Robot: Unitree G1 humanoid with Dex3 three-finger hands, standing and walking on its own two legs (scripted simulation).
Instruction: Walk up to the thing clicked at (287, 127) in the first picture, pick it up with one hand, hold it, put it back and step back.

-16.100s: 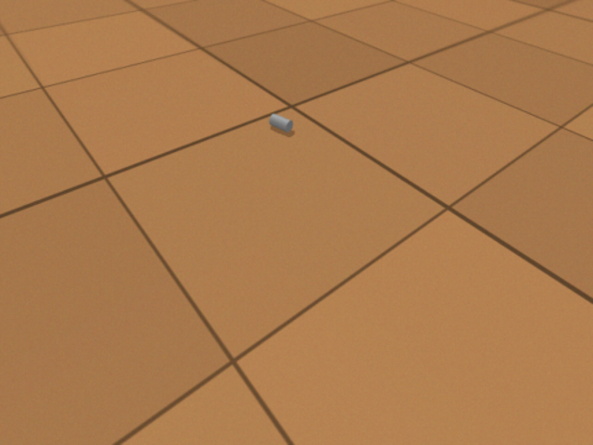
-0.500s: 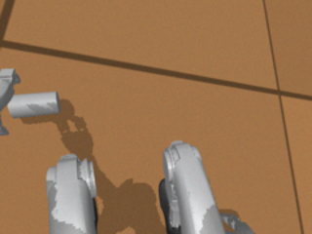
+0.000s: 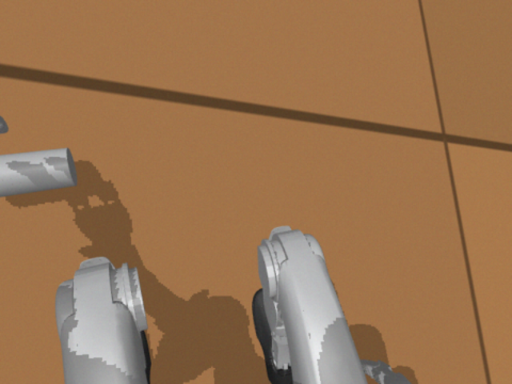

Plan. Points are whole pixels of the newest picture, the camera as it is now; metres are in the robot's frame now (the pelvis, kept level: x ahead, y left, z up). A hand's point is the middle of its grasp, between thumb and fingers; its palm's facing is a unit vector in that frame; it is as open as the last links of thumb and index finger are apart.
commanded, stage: rise first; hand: left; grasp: from above
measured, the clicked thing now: (32, 172) +0.50 +0.31 -0.30
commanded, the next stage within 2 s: approach in 1.32 s
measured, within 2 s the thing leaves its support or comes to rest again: neither
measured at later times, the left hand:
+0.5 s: hand out of the picture +0.45 +0.35 -0.18, palm faces -0.44 -0.09 -0.90, open 14.2 cm
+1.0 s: hand out of the picture +0.46 +0.36 -0.18, palm faces -0.43 -0.09 -0.90, open 14.2 cm
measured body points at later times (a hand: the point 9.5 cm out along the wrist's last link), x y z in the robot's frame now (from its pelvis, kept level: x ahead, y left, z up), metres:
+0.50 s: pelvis +0.00 +0.00 -0.01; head +0.24 +0.10 +0.36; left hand +0.47 +0.35 -0.13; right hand +0.06 -0.27 -0.10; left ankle +0.08 +0.13 -0.30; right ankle +0.10 -0.16 -0.30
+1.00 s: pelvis +0.00 +0.00 -0.02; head +0.24 +0.11 +0.35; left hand +0.48 +0.36 -0.13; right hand +0.06 -0.27 -0.10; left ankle +0.08 +0.13 -0.30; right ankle +0.10 -0.15 -0.30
